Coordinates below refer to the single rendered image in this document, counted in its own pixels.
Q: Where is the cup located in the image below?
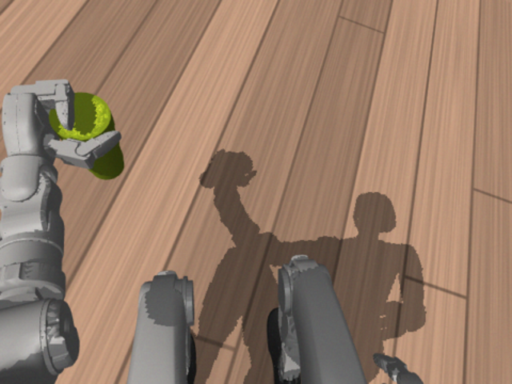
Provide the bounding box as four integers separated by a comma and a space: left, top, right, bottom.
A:
49, 92, 124, 180

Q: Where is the left robot arm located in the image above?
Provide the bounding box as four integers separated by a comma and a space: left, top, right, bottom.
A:
0, 154, 80, 384

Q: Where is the left robot hand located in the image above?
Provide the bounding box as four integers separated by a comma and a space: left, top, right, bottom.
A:
2, 79, 122, 170

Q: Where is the right robot foot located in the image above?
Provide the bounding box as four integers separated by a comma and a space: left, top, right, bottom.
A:
267, 308, 301, 384

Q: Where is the right robot hand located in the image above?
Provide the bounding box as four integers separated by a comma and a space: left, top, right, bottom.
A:
373, 353, 424, 384

